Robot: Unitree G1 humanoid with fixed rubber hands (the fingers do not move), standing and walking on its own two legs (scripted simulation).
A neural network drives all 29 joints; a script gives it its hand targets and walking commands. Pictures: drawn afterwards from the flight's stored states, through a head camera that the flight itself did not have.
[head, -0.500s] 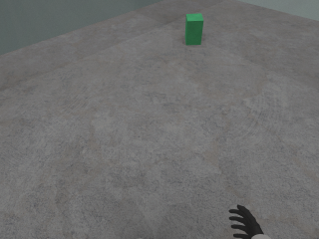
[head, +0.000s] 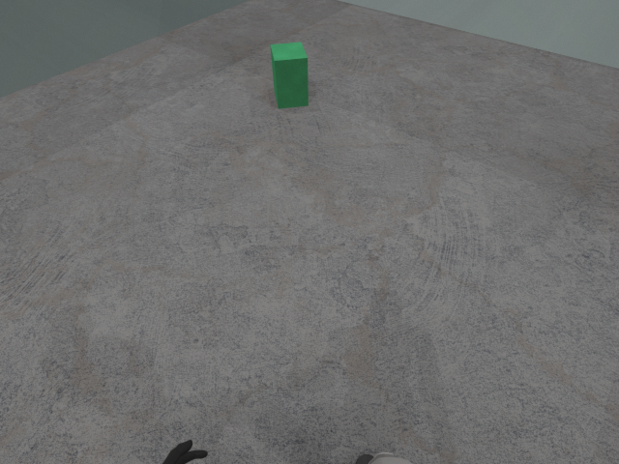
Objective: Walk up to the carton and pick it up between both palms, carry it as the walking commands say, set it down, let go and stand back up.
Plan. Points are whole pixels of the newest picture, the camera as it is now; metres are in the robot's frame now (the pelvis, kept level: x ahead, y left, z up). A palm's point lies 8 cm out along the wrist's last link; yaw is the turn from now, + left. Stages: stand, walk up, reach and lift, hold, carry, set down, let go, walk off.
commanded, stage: walk up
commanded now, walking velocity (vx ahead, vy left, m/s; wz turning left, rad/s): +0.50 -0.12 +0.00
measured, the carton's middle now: (289, 75) +2.33 -0.14 -0.62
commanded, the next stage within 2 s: none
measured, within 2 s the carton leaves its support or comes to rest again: neither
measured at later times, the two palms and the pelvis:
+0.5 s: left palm out of the picture +0.12 +0.17 -0.10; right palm (432, 311) +0.38 -0.24 -0.12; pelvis +0.24 -0.02 +0.02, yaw +0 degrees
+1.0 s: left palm (182, 238) +0.62 +0.22 -0.12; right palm (421, 300) +0.40 -0.22 -0.11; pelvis +0.50 +0.00 +0.02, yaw +0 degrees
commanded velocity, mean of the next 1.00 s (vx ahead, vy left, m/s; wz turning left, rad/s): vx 0.50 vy -0.04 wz -0.03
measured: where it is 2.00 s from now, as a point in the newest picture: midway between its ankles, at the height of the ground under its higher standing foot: (300, 258)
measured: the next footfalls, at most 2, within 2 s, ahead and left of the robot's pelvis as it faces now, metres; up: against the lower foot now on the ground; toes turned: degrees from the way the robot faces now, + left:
right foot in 0.04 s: +0.18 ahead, -0.14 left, +0.00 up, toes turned -9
left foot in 0.62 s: +0.47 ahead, +0.13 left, +0.00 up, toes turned +11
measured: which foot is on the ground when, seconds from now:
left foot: down 0.00-0.04, up 0.06-0.60, down 0.62-1.00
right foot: up 0.00-0.02, down 0.04-0.62, up 0.64-1.00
